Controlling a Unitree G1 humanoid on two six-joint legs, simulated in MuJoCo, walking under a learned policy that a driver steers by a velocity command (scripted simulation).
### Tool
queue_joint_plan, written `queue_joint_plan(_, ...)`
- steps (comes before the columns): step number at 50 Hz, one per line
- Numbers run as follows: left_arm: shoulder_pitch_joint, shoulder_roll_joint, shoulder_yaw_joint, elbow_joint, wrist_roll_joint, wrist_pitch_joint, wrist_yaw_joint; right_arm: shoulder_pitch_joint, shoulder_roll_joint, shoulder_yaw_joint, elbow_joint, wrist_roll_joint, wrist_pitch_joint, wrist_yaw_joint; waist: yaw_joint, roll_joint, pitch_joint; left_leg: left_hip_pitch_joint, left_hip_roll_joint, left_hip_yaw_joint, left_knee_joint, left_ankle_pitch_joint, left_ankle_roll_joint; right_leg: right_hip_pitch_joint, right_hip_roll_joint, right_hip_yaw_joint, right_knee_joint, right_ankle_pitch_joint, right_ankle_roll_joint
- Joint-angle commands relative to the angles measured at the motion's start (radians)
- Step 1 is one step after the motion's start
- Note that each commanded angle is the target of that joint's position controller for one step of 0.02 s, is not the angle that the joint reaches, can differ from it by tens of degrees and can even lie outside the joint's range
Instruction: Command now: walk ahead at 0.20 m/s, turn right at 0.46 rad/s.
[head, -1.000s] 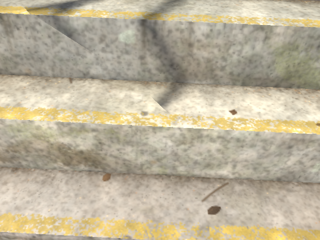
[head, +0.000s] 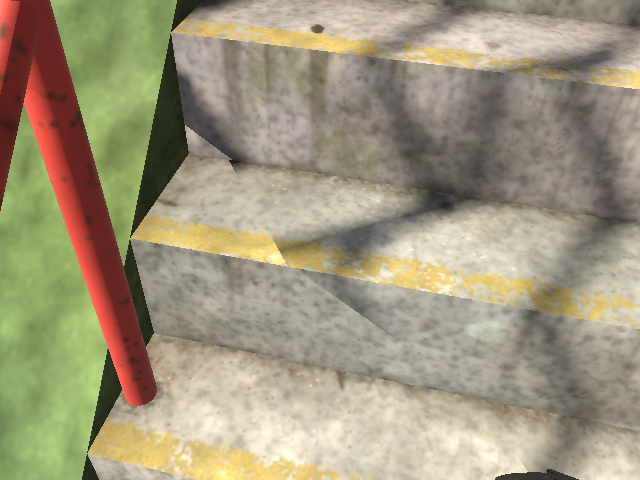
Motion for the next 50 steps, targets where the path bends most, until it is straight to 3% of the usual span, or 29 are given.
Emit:
queue_joint_plan(1, -0.230, -0.023, -0.036, -0.206, -0.008, -0.005, 0.011, 0.143, -0.194, -0.065, 0.021, 0.015, 0.010, -0.001, -0.076, 0.155, 0.122, 0.194, 0.406, -0.234, -0.133, 0.793, 0.217, 0.032, -0.007, -0.160, -0.548, -0.486, 0.019)
queue_joint_plan(4, -0.217, -0.001, -0.062, -0.244, -0.033, -0.057, 0.011, 0.246, -0.239, -0.099, 0.032, -0.041, 0.054, -0.064, -0.130, 0.181, -0.029, 0.616, 0.505, -0.360, -0.060, 1.350, 0.285, -0.087, 0.002, -0.110, -0.500, -0.340, -0.066)
queue_joint_plan(8, -0.002, -0.024, -0.057, -0.144, -0.059, -0.077, 0.013, 0.005, -0.237, -0.101, 0.016, -0.059, 0.124, -0.041, 0.008, 0.121, -0.025, 0.412, 0.357, -0.148, 0.131, 1.438, 0.261, 0.407, 0.112, -0.285, -1.269, -0.120, -0.156)
queue_joint_plan(10, 0.236, -0.007, -0.035, -0.044, -0.016, -0.064, 0.045, 0.148, -0.111, -0.078, 0.119, -0.132, 0.146, 0.020, -0.001, -0.051, -0.079, -0.097, 0.302, -0.051, 0.491, 1.033, 0.146, 0.907, 0.038, -0.137, -1.229, 0.450, -0.319)
queue_joint_plan(12, 0.479, 0.112, 0.008, 0.060, 0.028, -0.041, -0.007, -0.006, 0.023, -0.024, 0.047, -0.069, 0.135, 0.027, 0.078, -0.231, -0.012, -0.808, 0.042, 0.017, 1.342, -0.193, 0.017, 1.205, -0.271, 0.119, -1.145, 1.095, -0.576)
queue_joint_plan(15, 0.392, -0.025, -0.038, 0.118, 0.062, -0.031, -0.026, -0.262, -0.011, -0.002, -0.157, -0.048, 0.116, -0.061, 0.092, -0.129, 0.049, -1.429, 0.037, -0.149, 1.996, -0.518, 0.138, 1.212, -0.322, 0.156, -1.181, 0.654, -0.475)
queue_joint_plan(17, 0.155, -0.042, -0.051, 0.099, 0.096, -0.031, -0.049, -0.265, 0.051, 0.041, -0.261, -0.022, 0.107, -0.069, -0.049, 0.002, 0.147, -1.356, 0.093, -0.173, 1.810, -0.483, 0.170, 0.866, -0.248, 0.025, -1.328, 0.310, -0.381)
queue_joint_plan(18, 0.299, 0.003, -0.052, 0.091, 0.082, -0.044, -0.002, -0.391, -0.058, 0.018, -0.293, -0.055, 0.093, -0.068, 0.011, 0.067, -0.005, -1.225, 0.042, -0.112, 1.599, -0.558, 0.165, 0.980, -0.163, 0.049, -1.173, 0.821, -0.359)
queue_joint_plan(20, -0.016, 0.156, -0.037, -0.064, 0.034, -0.055, 0.004, -0.094, -0.060, 0.022, -0.232, -0.110, 0.119, -0.052, -0.239, 0.042, -0.207, -0.656, 0.049, -0.087, 0.875, -0.301, 0.123, 0.795, -0.138, 0.008, -1.116, 1.427, -0.364)
queue_joint_plan(22, -0.210, 0.215, -0.017, -0.224, 0.055, -0.020, -0.032, 0.180, -0.023, 0.002, -0.069, -0.065, 0.187, -0.050, -0.322, -0.158, -0.182, -0.052, 0.010, -0.092, 0.276, 0.285, -0.014, 0.514, -0.109, 0.103, -1.177, 1.617, -0.515)
queue_joint_plan(23, -0.190, 0.087, 0.003, -0.165, -0.037, -0.083, 0.051, 0.108, -0.132, -0.030, -0.039, -0.003, 0.102, -0.142, -0.222, 0.096, -0.046, -0.191, 0.000, -0.004, 0.075, 0.265, -0.057, 0.799, 0.021, 0.005, -0.880, 1.224, -0.326)
queue_joint_plan(24, -0.100, 0.099, 0.013, -0.166, 0.009, -0.110, 0.094, 0.228, -0.060, -0.025, -0.006, 0.060, 0.089, -0.188, -0.246, -0.066, -0.125, -0.035, 0.023, -0.023, -0.255, 0.394, -0.073, 0.778, 0.026, 0.096, -0.693, 0.961, -0.332)
queue_joint_plan(25, -0.031, 0.040, 0.028, -0.178, 0.024, -0.123, 0.092, 0.295, -0.107, -0.043, 0.055, 0.070, 0.090, -0.223, -0.202, 0.056, -0.053, 0.176, 0.098, -0.087, -0.537, 0.659, -0.072, 0.609, 0.130, 0.051, -0.410, 0.304, -0.269)
queue_joint_plan(27, -0.021, -0.111, 0.035, -0.289, 0.008, -0.127, 0.085, 0.218, -0.159, -0.071, 0.140, -0.033, 0.065, -0.240, -0.015, 0.123, 0.155, 0.466, 0.298, -0.089, -0.285, 1.421, -0.059, -0.200, 0.304, 0.016, 0.653, -0.512, -0.243)
queue_joint_plan(28, 0.100, -0.267, -0.084, -0.328, -0.130, 0.012, -0.043, 0.576, -0.073, -0.032, 0.306, -0.206, 0.132, -0.042, -0.024, 0.492, -0.110, 0.745, 0.586, -0.183, -0.084, 2.090, 0.255, -0.521, 0.327, 0.151, 0.969, -0.536, -0.409)
queue_joint_plan(29, -0.021, -0.112, -0.039, -0.387, -0.143, 0.052, -0.075, 0.438, -0.010, -0.003, 0.302, -0.189, 0.123, 0.072, 0.035, 0.234, -0.053, 0.762, 0.606, -0.127, -0.059, 1.848, 0.258, -0.772, 0.276, 0.064, 1.121, -0.666, -0.430)
queue_joint_plan(30, -0.117, -0.127, -0.064, -0.440, -0.105, 0.060, -0.056, 0.341, 0.006, -0.005, 0.296, -0.124, 0.126, 0.076, 0.080, 0.105, -0.036, 0.608, 0.503, -0.033, -0.077, 1.605, 0.199, -0.853, 0.255, -0.025, 1.028, -0.665, -0.449)
queue_joint_plan(31, -0.353, -0.113, -0.059, -0.490, -0.023, -0.058, 0.052, 0.300, -0.035, -0.084, 0.212, -0.073, 0.061, -0.087, -0.049, 0.087, 0.132, 0.747, 0.412, 0.068, -0.184, 1.093, 0.012, -0.889, 0.212, -0.109, 0.948, -0.713, -0.306)
queue_joint_plan(33, -0.530, -0.108, -0.077, -0.647, 0.005, -0.075, 0.108, 0.189, -0.160, -0.087, 0.178, -0.046, -0.014, -0.182, 0.008, 0.119, 0.289, 0.224, 0.449, 0.108, -0.522, 0.908, -0.013, -0.623, 0.118, -0.146, 0.691, -0.619, -0.244)
queue_joint_plan(34, -0.553, -0.116, -0.088, -0.662, -0.001, -0.049, 0.104, 0.188, -0.079, -0.058, 0.200, -0.021, -0.018, -0.186, 0.046, 0.064, 0.357, 0.047, 0.350, 0.187, -0.581, 0.895, -0.038, -0.490, 0.110, -0.179, 0.484, -0.527, -0.263)
queue_joint_plan(36, -0.219, -0.041, -0.085, -0.556, -0.011, 0.024, 0.072, 0.121, -0.195, -0.085, 0.083, 0.092, -0.016, -0.213, 0.152, 0.083, 0.063, -0.219, 0.253, 0.213, -0.514, 1.603, 0.056, 0.363, 0.209, -0.299, -0.082, -0.395, -0.271)
queue_joint_plan(38, 0.242, 0.067, -0.029, -0.381, 0.013, 0.057, 0.094, 0.027, -0.318, -0.123, -0.015, 0.124, -0.047, -0.204, 0.272, 0.152, -0.228, 0.060, 0.434, 0.086, 0.005, 2.547, 0.135, 0.583, 0.271, -0.311, -0.062, -0.506, -0.289)
queue_joint_plan(39, 0.078, 0.108, -0.018, -0.392, 0.035, 0.054, 0.095, 0.156, -0.251, -0.114, -0.055, 0.114, -0.061, -0.179, 0.113, 0.005, -0.337, 0.003, 0.360, 0.001, 0.267, 2.275, 0.091, 0.671, 0.282, -0.161, -0.307, -0.543, -0.371)
queue_joint_plan(41, -0.038, 0.184, 0.026, -0.422, 0.036, 0.055, 0.118, 0.140, -0.116, -0.084, -0.081, -0.014, -0.062, -0.095, 0.064, -0.258, -0.476, -0.205, -0.023, -0.105, 1.209, 0.461, -0.014, 0.668, 0.040, 0.552, -0.915, -0.738, -0.506)
queue_joint_plan(42, -0.217, 0.140, 0.010, -0.464, 0.033, 0.061, 0.117, 0.080, -0.013, -0.074, -0.168, -0.075, -0.025, -0.103, -0.015, -0.111, -0.460, -0.386, -0.060, -0.322, 1.597, 0.353, -0.041, 0.578, 0.013, 0.721, -1.041, -1.020, -0.479)
queue_joint_plan(45, -0.278, 0.032, -0.027, -0.294, 0.034, -0.007, 0.125, 0.062, 0.129, -0.023, -0.294, -0.092, 0.058, -0.136, -0.183, 0.049, 0.102, -0.624, 0.006, -0.256, 1.661, 0.312, -0.033, 0.069, -0.010, 0.418, -0.998, -0.857, -0.323)
queue_joint_plan(47, -0.253, 0.001, -0.043, -0.251, 0.033, -0.040, 0.108, 0.161, 0.123, -0.015, -0.253, -0.063, 0.075, -0.168, -0.216, 0.052, 0.168, -0.666, 0.039, -0.227, 1.583, 0.257, -0.061, 0.035, -0.017, 0.203, -0.984, -0.669, -0.314)
queue_joint_plan(48, -0.397, -0.040, -0.100, -0.424, 0.048, -0.059, 0.009, 0.192, -0.116, -0.033, -0.219, 0.008, 0.104, -0.080, -0.137, 0.069, 0.274, -0.698, 0.008, -0.375, 1.377, 0.260, 0.027, -0.189, 0.084, 0.021, -0.985, -0.618, -0.293)
queue_joint_plan(50, -0.679, 0.140, -0.059, -0.474, 0.030, -0.037, 0.004, 0.322, -0.172, -0.069, -0.120, -0.042, 0.126, -0.024, -0.306, -0.063, 0.096, -0.304, -0.019, -0.187, 1.167, 0.269, -0.005, -0.404, 0.101, -0.126, -1.116, -0.470, -0.323)
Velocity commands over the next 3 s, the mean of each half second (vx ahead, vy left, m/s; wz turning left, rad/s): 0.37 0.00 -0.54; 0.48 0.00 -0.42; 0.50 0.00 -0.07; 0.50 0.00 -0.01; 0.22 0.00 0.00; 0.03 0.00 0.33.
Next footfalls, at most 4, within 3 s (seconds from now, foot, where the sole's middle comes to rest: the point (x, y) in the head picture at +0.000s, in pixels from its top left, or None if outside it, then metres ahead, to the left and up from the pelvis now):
0.18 right None -0.02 -0.14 -0.76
0.52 left None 0.01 0.09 -0.77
0.80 right None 0.23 -0.18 -0.55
1.20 left None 0.16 0.05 -0.55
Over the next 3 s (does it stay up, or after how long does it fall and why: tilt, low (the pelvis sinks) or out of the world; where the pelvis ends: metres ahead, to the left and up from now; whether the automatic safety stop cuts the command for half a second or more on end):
stays up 0.35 -0.16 0.42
